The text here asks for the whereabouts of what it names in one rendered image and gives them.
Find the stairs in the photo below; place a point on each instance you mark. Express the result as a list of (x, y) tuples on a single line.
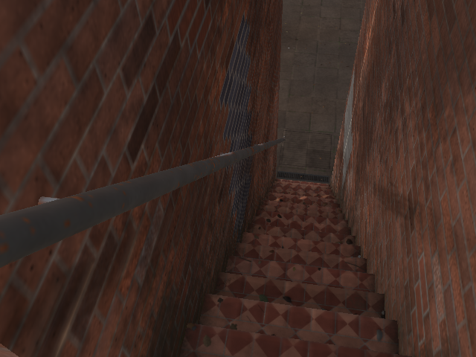
[(295, 287)]

